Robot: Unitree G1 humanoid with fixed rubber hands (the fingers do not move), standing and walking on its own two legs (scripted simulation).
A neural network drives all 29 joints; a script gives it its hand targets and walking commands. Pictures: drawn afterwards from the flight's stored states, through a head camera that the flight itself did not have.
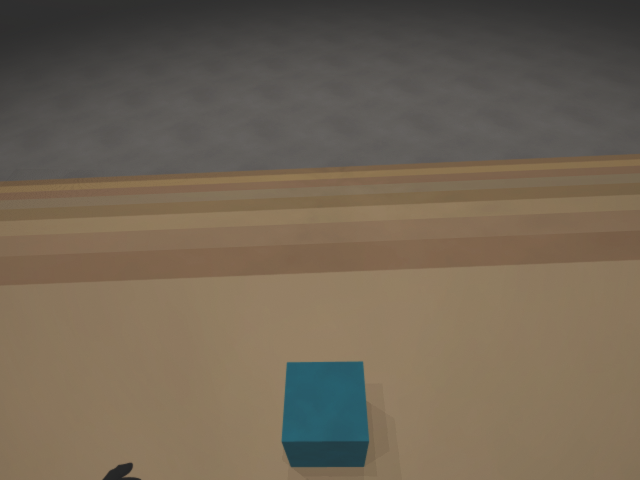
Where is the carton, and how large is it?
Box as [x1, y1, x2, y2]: [282, 362, 368, 466]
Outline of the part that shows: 287,362 282,443 290,465 363,466 368,443 368,433 362,362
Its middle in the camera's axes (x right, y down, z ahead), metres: +0.02 +0.50 +1.08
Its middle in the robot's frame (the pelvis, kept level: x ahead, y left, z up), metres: +0.43 +0.04 -0.66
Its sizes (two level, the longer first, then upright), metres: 0.210 0.200 0.250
